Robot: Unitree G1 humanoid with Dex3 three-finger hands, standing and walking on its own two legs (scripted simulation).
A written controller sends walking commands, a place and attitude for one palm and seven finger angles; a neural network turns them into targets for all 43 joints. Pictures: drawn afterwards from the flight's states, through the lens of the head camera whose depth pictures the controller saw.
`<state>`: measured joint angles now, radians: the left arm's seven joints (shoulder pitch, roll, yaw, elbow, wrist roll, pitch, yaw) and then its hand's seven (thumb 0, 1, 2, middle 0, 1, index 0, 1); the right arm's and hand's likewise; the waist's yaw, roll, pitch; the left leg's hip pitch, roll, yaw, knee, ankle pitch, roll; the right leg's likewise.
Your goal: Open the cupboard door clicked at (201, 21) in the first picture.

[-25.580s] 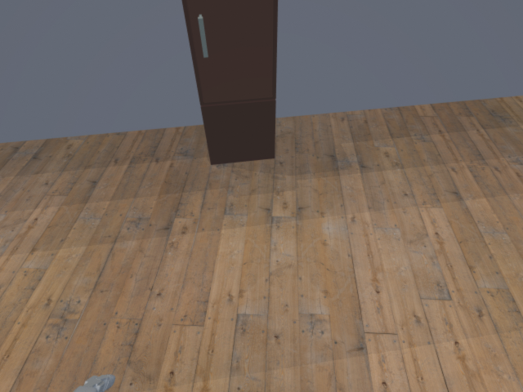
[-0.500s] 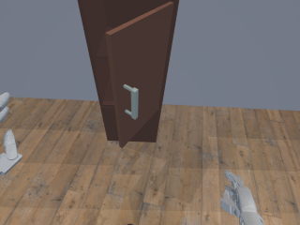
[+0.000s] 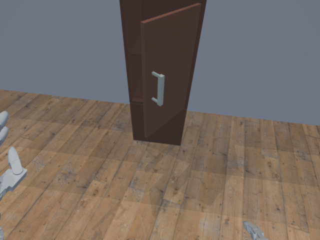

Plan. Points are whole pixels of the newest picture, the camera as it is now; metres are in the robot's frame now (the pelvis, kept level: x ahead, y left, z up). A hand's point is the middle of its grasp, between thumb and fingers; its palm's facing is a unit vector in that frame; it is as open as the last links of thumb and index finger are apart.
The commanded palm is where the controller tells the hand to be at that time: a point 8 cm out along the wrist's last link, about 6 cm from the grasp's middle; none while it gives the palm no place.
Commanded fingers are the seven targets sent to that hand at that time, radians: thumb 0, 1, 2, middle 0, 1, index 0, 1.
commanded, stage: stop stepping back and stand still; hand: left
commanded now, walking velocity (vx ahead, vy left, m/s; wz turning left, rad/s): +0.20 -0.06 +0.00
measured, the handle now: (157, 89) +0.71 +0.05 -0.02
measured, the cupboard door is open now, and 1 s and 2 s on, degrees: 56 56 56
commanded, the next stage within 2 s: let the arm hang, fingers relaxed in 0.42 s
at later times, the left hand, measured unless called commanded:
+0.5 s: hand (33, 188) +0.17 +0.24 +0.15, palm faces +0.39 -0.80 -0.45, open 7.5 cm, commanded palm none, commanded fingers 0.00 0.90 0.90 -0.20 -0.30 -0.20 -0.30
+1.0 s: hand out of the picture -0.04 +0.19 -0.17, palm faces +0.05 -0.97 -0.22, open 7.1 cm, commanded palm none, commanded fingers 0.00 0.90 0.90 -0.20 -0.30 -0.20 -0.30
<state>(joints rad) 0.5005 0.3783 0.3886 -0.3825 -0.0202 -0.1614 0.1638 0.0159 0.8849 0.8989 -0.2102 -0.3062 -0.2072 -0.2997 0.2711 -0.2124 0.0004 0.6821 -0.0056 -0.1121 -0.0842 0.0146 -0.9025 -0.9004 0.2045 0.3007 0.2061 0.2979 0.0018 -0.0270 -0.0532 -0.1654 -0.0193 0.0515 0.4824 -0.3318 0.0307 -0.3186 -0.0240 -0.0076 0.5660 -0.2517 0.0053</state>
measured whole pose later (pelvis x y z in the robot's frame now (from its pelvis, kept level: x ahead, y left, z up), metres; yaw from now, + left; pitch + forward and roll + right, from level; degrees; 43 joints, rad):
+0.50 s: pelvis -0.03 -0.01 +0.00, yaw -2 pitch -2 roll +0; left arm 0.57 0.36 0.37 -0.43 -0.02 -0.21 0.15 0.02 0.88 0.90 -0.21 -0.31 -0.21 -0.30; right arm 0.27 -0.24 -0.02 0.67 -0.01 -0.10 -0.08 0.01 -0.90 -0.90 0.20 0.30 0.20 0.30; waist 0.00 -0.01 0.01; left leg -0.28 0.04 0.04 0.59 -0.30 0.01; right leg -0.24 0.03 -0.11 0.45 -0.19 -0.08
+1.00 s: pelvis -0.04 +0.00 +0.00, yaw +2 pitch -1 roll -1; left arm 0.30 0.21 0.01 1.00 0.02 0.02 0.02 -0.01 0.96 0.90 -0.21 -0.30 -0.20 -0.30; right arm 0.28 -0.18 0.00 1.03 -0.03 0.03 -0.01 0.01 -0.92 -0.90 0.20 0.30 0.21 0.30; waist 0.01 0.00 0.06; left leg -0.28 0.00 -0.02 0.47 -0.18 0.00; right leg -0.25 0.02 -0.05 0.45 -0.19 -0.03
